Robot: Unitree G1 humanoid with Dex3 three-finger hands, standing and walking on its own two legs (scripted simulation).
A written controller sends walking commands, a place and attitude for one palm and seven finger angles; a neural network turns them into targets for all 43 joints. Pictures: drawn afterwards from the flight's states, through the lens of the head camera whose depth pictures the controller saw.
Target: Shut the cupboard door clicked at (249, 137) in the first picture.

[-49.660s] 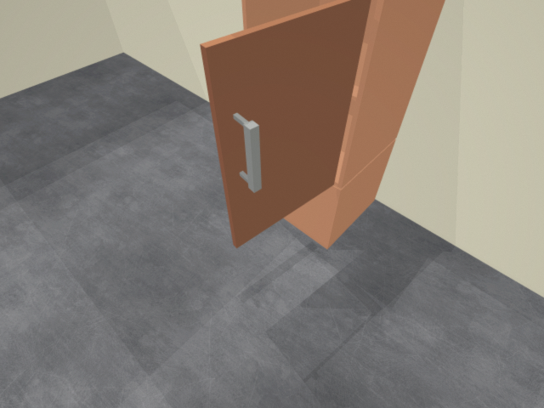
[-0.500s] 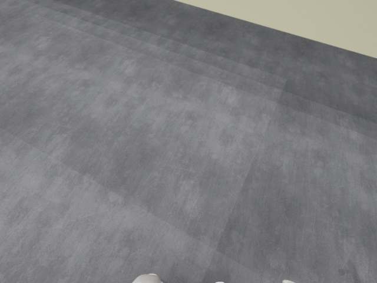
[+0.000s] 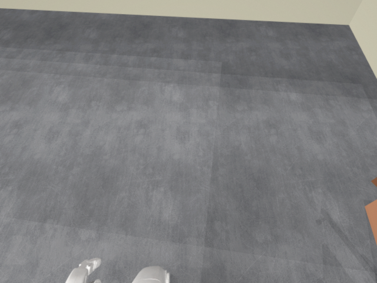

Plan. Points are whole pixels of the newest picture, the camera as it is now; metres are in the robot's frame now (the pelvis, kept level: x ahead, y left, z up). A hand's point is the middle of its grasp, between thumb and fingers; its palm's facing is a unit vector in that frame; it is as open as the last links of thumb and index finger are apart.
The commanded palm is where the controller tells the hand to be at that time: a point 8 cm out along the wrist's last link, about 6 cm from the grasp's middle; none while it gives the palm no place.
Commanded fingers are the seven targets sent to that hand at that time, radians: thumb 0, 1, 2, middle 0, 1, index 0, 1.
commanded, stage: turn to face it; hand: left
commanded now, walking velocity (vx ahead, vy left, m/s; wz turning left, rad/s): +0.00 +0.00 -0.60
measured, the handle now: out of the picture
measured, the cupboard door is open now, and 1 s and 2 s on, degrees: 32 32 32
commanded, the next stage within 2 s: take the last steps up to it in 1.74 s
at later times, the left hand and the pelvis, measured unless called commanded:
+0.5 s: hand (119, 254) +0.19 +0.19 -0.15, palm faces -0.30 -0.93 -0.21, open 7.4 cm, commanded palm none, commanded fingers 0.00 0.90 0.90 -0.20 -0.30 -0.20 -0.30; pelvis +0.02 +0.03 +0.01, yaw -19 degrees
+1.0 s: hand (140, 249) +0.21 +0.15 -0.17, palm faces -0.51 -0.84 -0.19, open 7.4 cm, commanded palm none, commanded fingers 0.00 0.90 0.90 -0.20 -0.30 -0.20 -0.30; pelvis +0.04 +0.02 +0.00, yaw -35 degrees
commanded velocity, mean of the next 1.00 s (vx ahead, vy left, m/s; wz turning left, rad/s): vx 0.00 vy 0.00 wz -0.60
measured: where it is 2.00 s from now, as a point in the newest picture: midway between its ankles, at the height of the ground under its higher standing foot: outside the picture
